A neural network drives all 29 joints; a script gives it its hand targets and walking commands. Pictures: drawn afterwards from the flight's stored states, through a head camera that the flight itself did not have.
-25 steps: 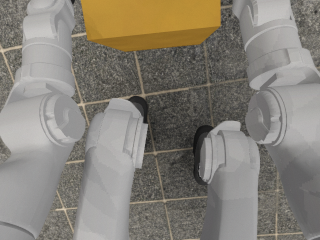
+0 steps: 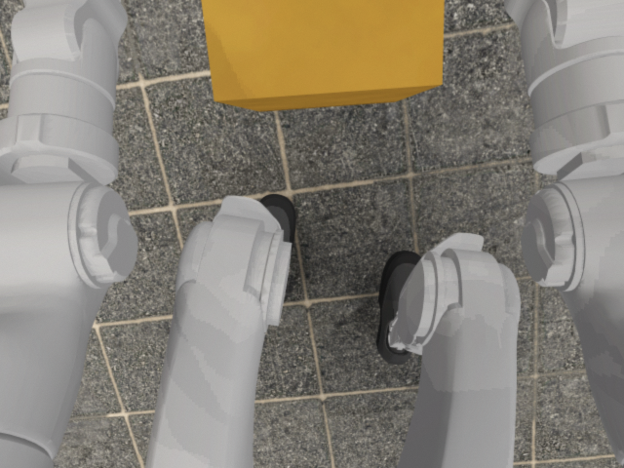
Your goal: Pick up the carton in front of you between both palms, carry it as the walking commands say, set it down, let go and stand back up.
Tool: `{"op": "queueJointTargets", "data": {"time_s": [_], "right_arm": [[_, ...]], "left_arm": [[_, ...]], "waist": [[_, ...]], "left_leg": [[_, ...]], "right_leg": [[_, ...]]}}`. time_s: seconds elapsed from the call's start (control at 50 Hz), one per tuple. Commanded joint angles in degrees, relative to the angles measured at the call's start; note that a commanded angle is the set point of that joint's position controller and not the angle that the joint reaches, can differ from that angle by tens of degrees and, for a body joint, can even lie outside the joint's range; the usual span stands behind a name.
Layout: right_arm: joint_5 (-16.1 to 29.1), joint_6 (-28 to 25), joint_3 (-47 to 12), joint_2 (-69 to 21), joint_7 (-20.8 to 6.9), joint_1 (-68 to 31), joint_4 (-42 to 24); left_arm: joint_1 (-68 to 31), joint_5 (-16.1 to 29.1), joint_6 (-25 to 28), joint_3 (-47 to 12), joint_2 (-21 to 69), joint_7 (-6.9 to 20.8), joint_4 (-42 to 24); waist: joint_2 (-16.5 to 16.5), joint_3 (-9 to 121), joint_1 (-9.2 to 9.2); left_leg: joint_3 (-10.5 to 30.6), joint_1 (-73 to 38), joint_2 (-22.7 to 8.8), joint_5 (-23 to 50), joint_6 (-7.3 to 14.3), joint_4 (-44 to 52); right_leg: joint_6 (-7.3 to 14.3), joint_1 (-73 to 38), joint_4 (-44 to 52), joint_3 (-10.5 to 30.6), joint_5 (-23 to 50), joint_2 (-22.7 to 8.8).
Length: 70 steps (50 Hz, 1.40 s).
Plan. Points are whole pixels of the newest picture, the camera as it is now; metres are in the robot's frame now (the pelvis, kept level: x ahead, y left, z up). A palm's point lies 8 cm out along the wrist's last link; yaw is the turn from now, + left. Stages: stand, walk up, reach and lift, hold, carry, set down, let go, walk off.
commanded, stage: set down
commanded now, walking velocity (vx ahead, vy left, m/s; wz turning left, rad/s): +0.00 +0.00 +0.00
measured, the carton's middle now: (321, 11) +0.53 +0.10 -0.27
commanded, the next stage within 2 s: let go in 0.82 s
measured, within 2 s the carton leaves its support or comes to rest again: neither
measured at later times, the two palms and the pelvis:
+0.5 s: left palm out of the picture +0.51 +0.30 +0.02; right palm out of the picture +0.61 -0.08 +0.02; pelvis +0.02 +0.00 +0.12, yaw +0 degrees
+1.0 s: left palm out of the picture +0.49 +0.30 +0.15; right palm out of the picture +0.58 -0.09 +0.16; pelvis +0.05 +0.01 +0.26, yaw +0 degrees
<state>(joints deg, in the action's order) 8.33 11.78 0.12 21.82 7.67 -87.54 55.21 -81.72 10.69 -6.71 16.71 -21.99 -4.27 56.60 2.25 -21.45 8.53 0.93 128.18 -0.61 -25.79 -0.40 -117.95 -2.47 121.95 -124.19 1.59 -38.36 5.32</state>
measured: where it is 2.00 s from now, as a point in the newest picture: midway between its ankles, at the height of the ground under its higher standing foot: (332, 299)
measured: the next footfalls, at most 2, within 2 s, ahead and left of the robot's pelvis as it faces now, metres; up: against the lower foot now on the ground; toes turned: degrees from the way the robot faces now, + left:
none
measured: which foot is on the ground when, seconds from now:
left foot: down 0.00-1.00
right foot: down 0.00-1.00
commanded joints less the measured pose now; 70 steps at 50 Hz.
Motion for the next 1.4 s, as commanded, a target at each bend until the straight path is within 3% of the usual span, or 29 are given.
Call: {"op": "queueJointTargets", "data": {"time_s": [0.0,0.08,0.16,0.32,0.42,0.68,0.84,0.98,1.08,1.18,1.38], "right_arm": [[-1.67,0.55,4.36,5.52,-0.1,-16.3,-4.07],[-4.2,0.23,7.74,4.01,-1.29,-13.1,0.6],[-6.27,-0.15,9.46,3.46,-1.85,-12.08,0.88],[-6.39,1.24,7.87,1.71,-1.55,-11.32,-6.64],[-6.5,2.77,7.45,1.1,-1.43,-8.73,-11.52],[-8.92,2.01,10.84,-0.15,-3.73,-1.51,-9.65],[-11.89,0.49,13.42,-2.14,-5.23,3.3,-8.21],[-15.98,0.04,15.23,-8.53,-2.0,19.93,-16.56],[-15.96,-1.78,13.49,-11.81,-0.29,34.09,-26.23],[-14.89,-4.22,12.29,-11.98,-1.31,45.06,-30.26],[-13.88,-9.45,10.37,-10.47,-4.91,68.77,-26.55]], "left_arm": [[-11.95,-1.45,-1.34,0.81,-7.64,-0.64,-7.34],[-10.8,-3.99,-1.71,1.68,-4.41,-0.1,-6.75],[-8.99,-5.7,-1.78,3.23,-3.45,0.51,-7.54],[-3.96,-6.24,-3.45,5.55,-5.47,1.61,-12.73],[-0.47,-5.97,-4.84,5.88,-5.83,2.69,-16.79],[4.84,-8.16,-4.51,6.96,-2.55,4.47,-17.17],[8.97,-12.01,-2.95,8.48,0.04,5.56,-16.34],[22.85,-16.56,-2.04,6.59,0.14,9.34,-21.34],[35.63,-16.99,-0.81,2.15,0.02,11.31,-26.5],[46.5,-14.59,0.94,-2.11,1.64,12.05,-28.81],[69.97,-10.95,5.17,-8.45,5.07,10.32,-32.15]], "waist": [[-0.09,78.56,3.67],[-1.66,72.17,2.41],[-1.31,73.67,2.2],[3.49,85.54,4.4],[5.57,90.39,4.3],[2.13,84.65,2.64],[2.15,80.14,2.05],[1.14,85.52,0.54],[-1.63,79.13,0.34],[-3.18,69.12,-0.79],[-5.37,55.27,-3.7]], "left_leg": [[-4.62,-56.7,2.29,18.69,-1.53,11.28],[-4.44,-51.35,2.32,15.62,-1.96,14.94],[-4.7,-50.63,2.66,16.43,-2.27,18.05],[-6.32,-54.63,3.42,23.18,-2.16,24.58],[-6.64,-58.97,3.91,28.35,-1.94,29.34],[-5.08,-70.82,3.8,31.67,-2.44,44.17],[-4.47,-75.83,3.26,31.21,-2.3,53.28],[-4.25,-88.8,3.72,40.15,-0.99,59.21],[-1.91,-101.03,2.99,42.08,-0.39,64.48],[0.68,-108.33,1.81,37.89,-0.31,70.16],[3.54,-119.76,0.75,38.35,-0.99,78.28]], "right_leg": [[1.5,-17.04,16.56,-6.93,6.46,1.56],[1.7,-13.27,20.55,-6.55,5.1,1.49],[1.6,-14.9,24.05,-6.39,6.5,1.69],[0.6,-28.17,30.53,-5.95,13.62,2.37],[0.02,-35.65,35.42,-5.6,19.05,2.49],[0.19,-39.57,51.53,-4.56,21.51,2.01],[-0.24,-46.32,61.2,-3.91,23.08,1.31],[-1.34,-59.74,68.81,-3.02,33.82,1.52],[-1.4,-59.76,74.94,-3.31,31.24,1.23],[-0.37,-61.23,80.36,-3.48,24.45,0.54],[1.33,-71.65,87.82,-2.59,22.75,-0.48]]}}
